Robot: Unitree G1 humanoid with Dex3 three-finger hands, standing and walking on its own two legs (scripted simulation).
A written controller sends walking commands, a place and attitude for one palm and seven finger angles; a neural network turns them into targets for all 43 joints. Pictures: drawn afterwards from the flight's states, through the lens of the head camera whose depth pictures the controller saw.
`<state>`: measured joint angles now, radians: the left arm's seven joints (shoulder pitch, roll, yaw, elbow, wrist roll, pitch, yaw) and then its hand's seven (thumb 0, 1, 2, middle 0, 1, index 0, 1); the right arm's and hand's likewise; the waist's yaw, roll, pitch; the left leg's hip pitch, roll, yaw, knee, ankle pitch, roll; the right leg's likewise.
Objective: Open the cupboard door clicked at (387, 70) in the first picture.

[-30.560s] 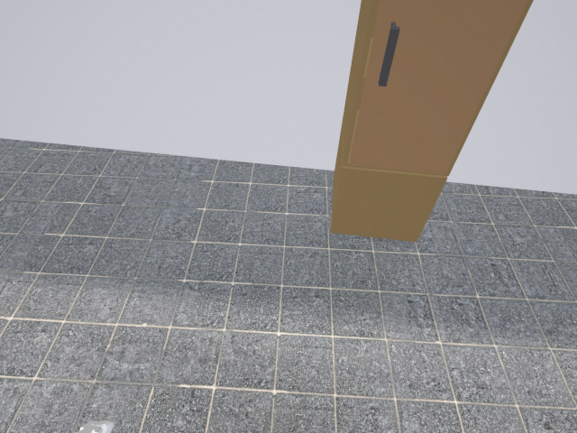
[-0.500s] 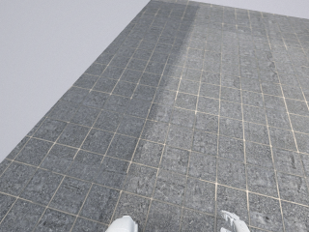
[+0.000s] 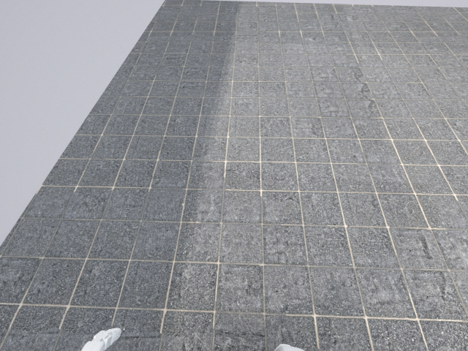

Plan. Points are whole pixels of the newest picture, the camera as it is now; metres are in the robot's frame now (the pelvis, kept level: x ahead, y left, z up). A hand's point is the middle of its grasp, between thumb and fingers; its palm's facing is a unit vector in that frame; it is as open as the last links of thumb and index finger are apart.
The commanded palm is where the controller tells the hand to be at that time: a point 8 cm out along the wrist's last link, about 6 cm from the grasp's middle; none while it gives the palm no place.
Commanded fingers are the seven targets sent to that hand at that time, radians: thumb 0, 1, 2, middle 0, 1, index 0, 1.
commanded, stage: turn to face it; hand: left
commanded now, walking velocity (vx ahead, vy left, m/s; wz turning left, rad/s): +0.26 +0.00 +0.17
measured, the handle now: out of the picture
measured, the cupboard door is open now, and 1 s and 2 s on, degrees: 50 50 50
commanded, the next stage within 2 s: none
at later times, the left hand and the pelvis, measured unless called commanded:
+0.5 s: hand (141, 331) +0.19 +0.20 -0.18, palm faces +0.24 -0.95 -0.20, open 7.3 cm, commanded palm none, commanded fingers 0.00 0.90 0.90 -0.20 -0.30 -0.20 -0.30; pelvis +0.17 +0.01 +0.00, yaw +12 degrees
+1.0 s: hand (168, 336) +0.17 +0.14 -0.16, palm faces +0.53 -0.81 -0.24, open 7.4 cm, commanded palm none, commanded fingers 0.00 0.90 0.90 -0.20 -0.30 -0.20 -0.30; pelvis +0.25 -0.05 +0.01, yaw +31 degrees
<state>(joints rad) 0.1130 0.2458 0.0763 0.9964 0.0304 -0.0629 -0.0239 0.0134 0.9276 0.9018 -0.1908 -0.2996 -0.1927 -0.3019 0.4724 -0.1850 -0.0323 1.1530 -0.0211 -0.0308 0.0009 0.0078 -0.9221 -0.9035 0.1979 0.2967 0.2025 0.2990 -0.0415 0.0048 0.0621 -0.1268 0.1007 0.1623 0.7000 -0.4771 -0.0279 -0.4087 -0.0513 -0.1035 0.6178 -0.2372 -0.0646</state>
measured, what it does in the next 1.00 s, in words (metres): walks ahead, turning left: left foot, then right foot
